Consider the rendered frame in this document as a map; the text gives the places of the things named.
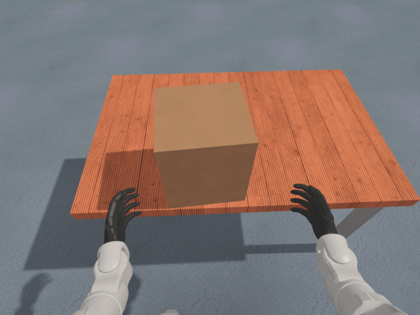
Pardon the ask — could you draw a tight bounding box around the carton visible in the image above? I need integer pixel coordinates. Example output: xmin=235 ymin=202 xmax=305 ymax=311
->
xmin=154 ymin=82 xmax=259 ymax=209

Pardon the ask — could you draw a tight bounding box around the table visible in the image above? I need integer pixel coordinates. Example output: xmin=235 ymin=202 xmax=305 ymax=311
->
xmin=70 ymin=70 xmax=420 ymax=239

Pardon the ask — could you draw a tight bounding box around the left robot hand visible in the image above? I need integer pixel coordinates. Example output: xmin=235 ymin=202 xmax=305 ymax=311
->
xmin=104 ymin=188 xmax=142 ymax=244

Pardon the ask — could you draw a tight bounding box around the right robot hand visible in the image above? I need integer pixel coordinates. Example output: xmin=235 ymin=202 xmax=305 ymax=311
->
xmin=290 ymin=184 xmax=338 ymax=239

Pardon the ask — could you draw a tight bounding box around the robot left forearm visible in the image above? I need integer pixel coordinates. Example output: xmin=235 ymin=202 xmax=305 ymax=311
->
xmin=72 ymin=241 xmax=133 ymax=315

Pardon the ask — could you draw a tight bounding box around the robot right forearm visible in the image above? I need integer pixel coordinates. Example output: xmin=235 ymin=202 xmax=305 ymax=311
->
xmin=316 ymin=234 xmax=408 ymax=315

